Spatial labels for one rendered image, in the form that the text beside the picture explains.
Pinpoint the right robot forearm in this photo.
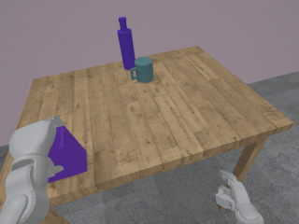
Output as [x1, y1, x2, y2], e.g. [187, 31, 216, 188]
[235, 202, 264, 224]

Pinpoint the robot right hand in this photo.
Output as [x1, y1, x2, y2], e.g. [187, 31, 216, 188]
[215, 170, 251, 211]

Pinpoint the robot left hand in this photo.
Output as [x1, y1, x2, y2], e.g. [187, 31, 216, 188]
[9, 115, 64, 178]

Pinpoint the sponge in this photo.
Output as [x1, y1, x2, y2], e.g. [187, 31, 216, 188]
[48, 126, 88, 183]

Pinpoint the left robot forearm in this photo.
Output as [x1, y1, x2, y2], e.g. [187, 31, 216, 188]
[0, 154, 50, 224]

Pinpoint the table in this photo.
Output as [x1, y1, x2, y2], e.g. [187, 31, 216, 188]
[0, 46, 294, 224]

